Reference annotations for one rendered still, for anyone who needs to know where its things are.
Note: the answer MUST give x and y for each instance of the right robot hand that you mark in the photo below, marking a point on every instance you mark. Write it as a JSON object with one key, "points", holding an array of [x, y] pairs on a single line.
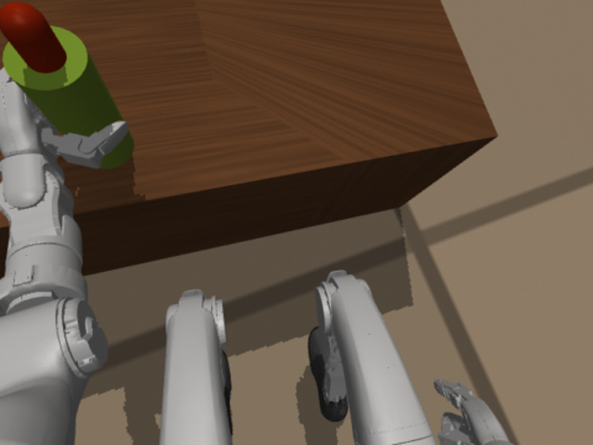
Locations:
{"points": [[477, 426]]}

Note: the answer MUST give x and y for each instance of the left robot hand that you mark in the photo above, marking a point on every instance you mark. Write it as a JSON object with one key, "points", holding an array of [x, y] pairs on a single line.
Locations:
{"points": [[25, 129]]}

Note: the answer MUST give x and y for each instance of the right robot foot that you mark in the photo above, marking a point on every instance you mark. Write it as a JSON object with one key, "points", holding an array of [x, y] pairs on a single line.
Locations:
{"points": [[332, 411]]}

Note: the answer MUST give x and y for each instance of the bottle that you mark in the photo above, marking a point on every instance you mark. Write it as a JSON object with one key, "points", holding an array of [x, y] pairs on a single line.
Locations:
{"points": [[54, 69]]}

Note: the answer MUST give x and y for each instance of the left robot arm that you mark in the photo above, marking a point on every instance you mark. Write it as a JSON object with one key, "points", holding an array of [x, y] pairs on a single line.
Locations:
{"points": [[50, 340]]}

